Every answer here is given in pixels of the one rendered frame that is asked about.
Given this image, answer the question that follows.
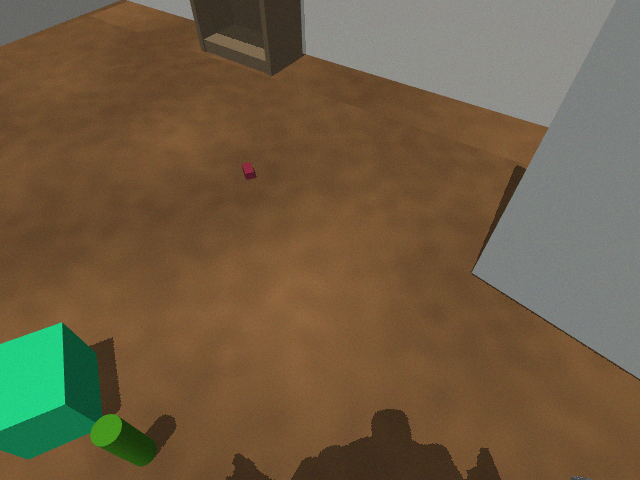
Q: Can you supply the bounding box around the bookshelf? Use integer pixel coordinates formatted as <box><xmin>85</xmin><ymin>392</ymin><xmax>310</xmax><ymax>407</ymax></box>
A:
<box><xmin>190</xmin><ymin>0</ymin><xmax>303</xmax><ymax>77</ymax></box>

